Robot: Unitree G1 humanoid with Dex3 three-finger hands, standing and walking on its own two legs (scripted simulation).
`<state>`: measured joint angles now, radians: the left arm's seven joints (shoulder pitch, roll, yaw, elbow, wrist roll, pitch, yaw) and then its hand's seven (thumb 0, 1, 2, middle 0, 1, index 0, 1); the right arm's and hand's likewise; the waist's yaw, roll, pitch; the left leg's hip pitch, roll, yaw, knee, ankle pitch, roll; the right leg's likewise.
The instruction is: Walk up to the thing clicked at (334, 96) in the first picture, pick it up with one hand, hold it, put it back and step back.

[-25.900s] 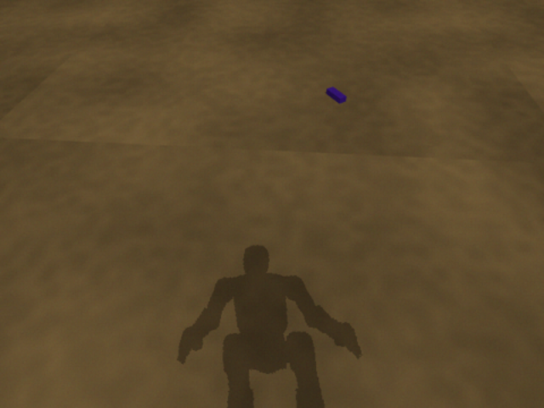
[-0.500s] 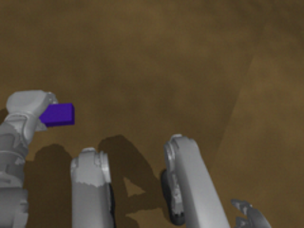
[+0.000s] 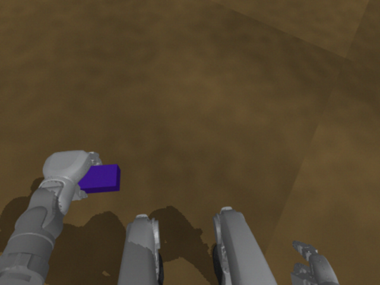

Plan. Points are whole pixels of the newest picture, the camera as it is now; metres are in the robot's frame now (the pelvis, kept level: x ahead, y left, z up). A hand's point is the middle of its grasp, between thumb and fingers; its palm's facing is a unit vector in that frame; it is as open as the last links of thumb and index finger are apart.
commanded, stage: lift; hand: left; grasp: from above
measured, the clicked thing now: (86, 179) +0.38 +0.24 -0.12
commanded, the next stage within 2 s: hold in 0.76 s
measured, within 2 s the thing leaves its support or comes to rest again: neither
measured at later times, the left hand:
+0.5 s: hand (56, 170) +0.34 +0.22 +0.06, palm faces -0.47 -0.04 -0.88, open 8.5 cm
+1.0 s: hand (36, 146) +0.35 +0.23 +0.12, palm faces -0.49 -0.04 -0.87, open 8.5 cm
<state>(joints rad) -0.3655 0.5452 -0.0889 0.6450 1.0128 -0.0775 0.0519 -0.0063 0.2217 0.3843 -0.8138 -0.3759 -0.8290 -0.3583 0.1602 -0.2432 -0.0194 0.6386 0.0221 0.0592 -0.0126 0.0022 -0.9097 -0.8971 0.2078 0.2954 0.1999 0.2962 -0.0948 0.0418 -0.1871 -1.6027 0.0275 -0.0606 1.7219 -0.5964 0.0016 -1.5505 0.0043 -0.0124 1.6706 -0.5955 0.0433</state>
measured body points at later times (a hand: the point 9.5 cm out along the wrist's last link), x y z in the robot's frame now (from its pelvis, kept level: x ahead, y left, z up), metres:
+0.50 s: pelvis +0.04 -0.01 +0.14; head +0.11 +0.00 +0.59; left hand +0.36 +0.22 +0.11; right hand +0.14 -0.27 +0.02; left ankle +0.08 +0.12 -0.51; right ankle +0.09 -0.14 -0.51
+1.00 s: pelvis +0.06 +0.00 +0.20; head +0.11 +0.00 +0.64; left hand +0.38 +0.23 +0.17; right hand +0.18 -0.26 +0.08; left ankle +0.08 +0.12 -0.51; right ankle +0.09 -0.14 -0.51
